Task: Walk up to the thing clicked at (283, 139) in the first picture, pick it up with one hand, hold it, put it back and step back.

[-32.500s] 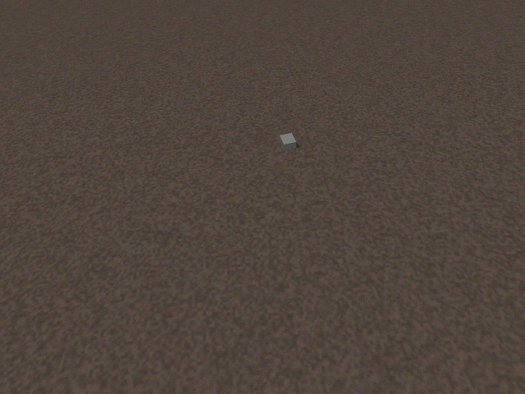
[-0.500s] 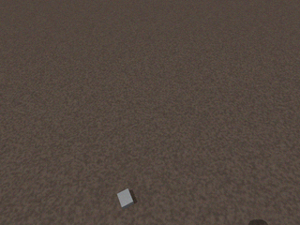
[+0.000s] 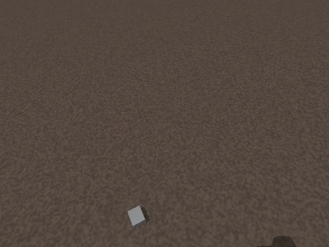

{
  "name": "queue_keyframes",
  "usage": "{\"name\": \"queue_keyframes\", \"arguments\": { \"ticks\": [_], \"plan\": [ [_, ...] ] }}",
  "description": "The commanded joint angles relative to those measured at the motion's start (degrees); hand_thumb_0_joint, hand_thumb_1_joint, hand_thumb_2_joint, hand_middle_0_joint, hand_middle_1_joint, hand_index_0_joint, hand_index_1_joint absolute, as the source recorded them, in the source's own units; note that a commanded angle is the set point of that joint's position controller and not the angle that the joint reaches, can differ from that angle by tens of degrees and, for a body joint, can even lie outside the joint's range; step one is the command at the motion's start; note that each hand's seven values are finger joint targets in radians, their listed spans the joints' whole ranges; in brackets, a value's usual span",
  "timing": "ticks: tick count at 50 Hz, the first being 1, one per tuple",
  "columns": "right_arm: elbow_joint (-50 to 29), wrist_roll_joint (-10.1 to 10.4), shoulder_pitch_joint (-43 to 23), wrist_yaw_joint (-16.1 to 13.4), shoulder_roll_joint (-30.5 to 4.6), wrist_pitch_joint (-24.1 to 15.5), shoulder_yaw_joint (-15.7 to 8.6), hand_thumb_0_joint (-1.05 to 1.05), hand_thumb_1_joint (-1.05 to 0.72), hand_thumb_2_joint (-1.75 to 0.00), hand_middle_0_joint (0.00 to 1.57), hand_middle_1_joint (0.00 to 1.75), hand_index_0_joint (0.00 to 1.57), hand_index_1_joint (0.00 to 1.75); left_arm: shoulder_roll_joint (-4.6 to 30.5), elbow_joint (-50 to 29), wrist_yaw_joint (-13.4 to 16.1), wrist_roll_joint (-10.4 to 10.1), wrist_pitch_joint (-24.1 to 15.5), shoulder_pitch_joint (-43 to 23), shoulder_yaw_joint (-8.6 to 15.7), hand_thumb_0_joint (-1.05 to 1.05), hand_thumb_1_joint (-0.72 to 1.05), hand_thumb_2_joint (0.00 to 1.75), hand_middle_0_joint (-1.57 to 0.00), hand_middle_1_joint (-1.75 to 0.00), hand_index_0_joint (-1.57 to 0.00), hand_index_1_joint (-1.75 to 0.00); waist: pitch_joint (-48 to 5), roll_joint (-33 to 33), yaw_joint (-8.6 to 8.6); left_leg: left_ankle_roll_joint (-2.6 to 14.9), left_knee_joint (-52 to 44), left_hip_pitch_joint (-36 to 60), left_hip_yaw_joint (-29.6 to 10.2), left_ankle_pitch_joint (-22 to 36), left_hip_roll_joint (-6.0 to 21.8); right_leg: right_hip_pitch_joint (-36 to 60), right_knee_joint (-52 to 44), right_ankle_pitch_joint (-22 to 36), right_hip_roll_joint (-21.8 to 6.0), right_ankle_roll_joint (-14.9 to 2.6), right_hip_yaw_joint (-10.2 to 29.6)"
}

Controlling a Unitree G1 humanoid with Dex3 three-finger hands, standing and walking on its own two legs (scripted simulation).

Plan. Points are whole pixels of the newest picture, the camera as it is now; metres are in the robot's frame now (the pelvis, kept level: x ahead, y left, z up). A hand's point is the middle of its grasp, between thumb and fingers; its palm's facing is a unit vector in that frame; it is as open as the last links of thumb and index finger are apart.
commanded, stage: stand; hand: left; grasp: from above
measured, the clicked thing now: (136, 216) +0.42 +0.24 -0.76
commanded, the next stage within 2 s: step back in 1.36 s
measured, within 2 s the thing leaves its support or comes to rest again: neither
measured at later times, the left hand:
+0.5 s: hand out of the picture +0.09 +0.24 -0.16, palm faces +0.02 -0.94 -0.34, open 7.3 cm
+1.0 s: hand out of the picture +0.09 +0.24 -0.16, palm faces +0.01 -0.94 -0.34, open 7.3 cm
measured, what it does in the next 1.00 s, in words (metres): stands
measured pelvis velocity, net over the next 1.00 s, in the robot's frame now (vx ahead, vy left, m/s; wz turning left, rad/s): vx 0.02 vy -0.01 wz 0.00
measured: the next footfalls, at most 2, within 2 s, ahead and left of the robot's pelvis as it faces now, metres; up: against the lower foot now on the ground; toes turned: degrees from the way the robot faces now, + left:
none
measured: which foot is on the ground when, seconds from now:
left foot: down 0.00-1.00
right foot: down 0.00-1.00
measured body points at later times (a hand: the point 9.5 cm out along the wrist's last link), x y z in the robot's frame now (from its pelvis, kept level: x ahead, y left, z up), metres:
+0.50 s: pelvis +0.01 +0.00 +0.00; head +0.02 -0.01 +0.45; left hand +0.09 +0.29 -0.13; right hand +0.09 -0.30 -0.14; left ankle +0.01 +0.13 -0.75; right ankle +0.00 -0.13 -0.75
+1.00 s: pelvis +0.02 -0.01 +0.00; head +0.03 -0.01 +0.45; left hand +0.09 +0.29 -0.13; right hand +0.09 -0.30 -0.14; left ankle +0.01 +0.13 -0.75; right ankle +0.00 -0.13 -0.75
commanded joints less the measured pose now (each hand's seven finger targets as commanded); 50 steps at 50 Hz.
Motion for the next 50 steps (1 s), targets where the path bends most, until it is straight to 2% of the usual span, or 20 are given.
{"name": "queue_keyframes", "arguments": {
  "ticks": [1,4,5,7,10,11,13,16,19,28,39,50],
  "plan": [
    [-3.02,-0.10,-2.71,-0.94,-10.84,-1.39,-1.71,0.00,-0.90,-0.90,0.20,0.30,0.20,0.30,11.03,-2.67,0.66,-0.17,-1.41,-2.09,2.03,0.00,0.90,0.90,-0.20,-0.30,-0.20,-0.30,-3.17,-0.51,-0.26,1.69,-4.18,-0.85,-5.05,5.10,5.66,0.42,-4.61,3.15,-4.95,-1.50,5.32],
    [-2.80,-0.05,-2.54,-0.94,-10.87,-1.47,-1.41,0.00,-0.90,-0.90,0.20,0.30,0.20,0.30,11.37,-2.85,0.60,-0.30,-1.56,-3.21,2.00,0.00,0.90,0.90,-0.20,-0.30,-0.20,-0.30,-3.01,-0.55,-0.61,1.48,-4.15,-1.11,-4.75,8.72,5.80,1.18,-4.55,6.42,-5.12,-1.39,5.52],
    [-2.82,-0.11,-2.81,-1.03,-11.17,-1.44,-1.48,0.00,-0.90,-0.90,0.20,0.30,0.20,0.30,11.17,-2.71,0.58,-0.30,-1.46,-2.86,2.01,0.00,0.90,0.90,-0.20,-0.30,-0.20,-0.30,-3.79,-0.35,-0.45,1.61,-4.00,-0.19,-4.62,8.15,5.96,0.95,-4.49,5.82,-5.06,-1.52,5.24],
    [-2.71,-0.05,-2.73,-1.09,-11.69,-1.60,-1.49,0.00,-0.90,-0.90,0.20,0.30,0.20,0.30,11.22,-2.80,0.57,-0.43,-1.52,-2.75,2.03,0.00,0.90,0.90,-0.20,-0.30,-0.20,-0.30,-5.23,0.53,-0.32,1.64,-3.53,0.73,-4.47,12.39,6.29,2.32,-3.85,10.25,-5.47,-1.67,5.33],
    [-2.54,0.00,-2.89,-1.16,-11.19,-1.70,-1.26,0.00,-0.90,-0.90,0.20,0.30,0.20,0.30,11.37,-2.57,0.63,-0.50,-1.42,-3.10,2.07,0.00,0.90,0.90,-0.20,-0.30,-0.20,-0.30,-5.14,0.12,-0.38,1.41,-3.70,0.73,-4.31,14.27,6.43,2.77,-3.60,11.45,-5.31,-1.44,4.91],
    [-2.47,0.05,-3.18,-1.19,-11.44,-1.67,-1.18,0.00,-0.90,-0.90,0.20,0.30,0.20,0.30,10.90,-2.43,0.55,-0.48,-1.38,-2.80,1.93,0.00,0.90,0.90,-0.20,-0.30,-0.20,-0.30,-4.57,0.28,-0.21,1.44,-3.79,0.80,-4.20,12.89,6.30,2.09,-4.13,10.27,-5.13,-1.23,4.93],
    [-2.42,0.08,-2.84,-1.19,-11.35,-1.68,-1.12,0.00,-0.90,-0.90,0.20,0.30,0.20,0.30,11.43,-2.63,0.53,-0.56,-1.45,-3.62,2.09,0.00,0.90,0.90,-0.20,-0.30,-0.20,-0.30,-4.94,-0.27,-0.57,1.41,-3.86,0.69,-4.00,13.84,6.45,2.88,-4.01,11.49,-5.35,-1.30,5.16],
    [-2.43,0.06,-3.66,-1.16,-11.50,-1.48,-1.13,0.00,-0.90,-0.90,0.20,0.30,0.20,0.30,11.27,-2.49,0.50,-0.44,-1.34,-3.94,2.07,0.00,0.90,0.90,-0.20,-0.30,-0.20,-0.30,-3.77,-0.51,-0.39,1.40,-4.58,-0.38,-4.27,10.41,6.33,2.37,-4.56,8.20,-5.11,-1.14,4.82],
    [-2.57,0.13,-3.52,-1.06,-11.72,-1.60,-1.07,0.00,-0.90,-0.90,0.20,0.30,0.20,0.30,11.50,-2.80,0.41,-0.52,-1.54,-4.38,2.12,0.00,0.90,0.90,-0.20,-0.30,-0.20,-0.30,-4.81,-0.32,-0.52,1.31,-4.27,0.14,-3.87,12.57,6.43,3.14,-4.59,10.66,-5.39,-1.20,4.98],
    [-2.54,0.15,-4.50,-0.86,-11.86,-1.67,-1.11,0.00,-0.90,-0.90,0.20,0.30,0.20,0.30,11.79,-2.96,0.18,-0.54,-1.58,-5.14,2.04,0.00,0.90,0.90,-0.20,-0.30,-0.20,-0.30,-4.10,-0.59,-0.53,1.10,-5.32,-0.55,-4.20,9.63,6.40,2.26,-5.33,7.28,-5.24,-1.44,4.91],
    [-2.69,0.15,-4.96,-0.85,-12.59,-1.77,-1.22,0.00,-0.90,-0.90,0.20,0.30,0.20,0.30,12.27,-3.11,0.20,-0.59,-1.75,-4.70,1.98,0.00,0.90,0.90,-0.20,-0.30,-0.20,-0.30,-6.08,-0.53,-0.43,1.37,-4.39,1.58,-4.11,14.43,7.01,3.32,-4.41,12.30,-5.65,-1.68,4.61],
    [-2.63,0.29,-4.37,-0.74,-12.67,-1.69,-1.11,0.00,-0.90,-0.90,0.20,0.30,0.20,0.30,12.64,-3.30,0.11,-0.66,-1.86,-4.47,1.88,0.00,0.90,0.90,-0.20,-0.30,-0.20,-0.30,-5.86,-0.52,-0.70,1.15,-4.83,1.68,-3.94,13.24,6.88,2.71,-4.77,11.39,-5.55,-1.77,4.67]
  ]
}}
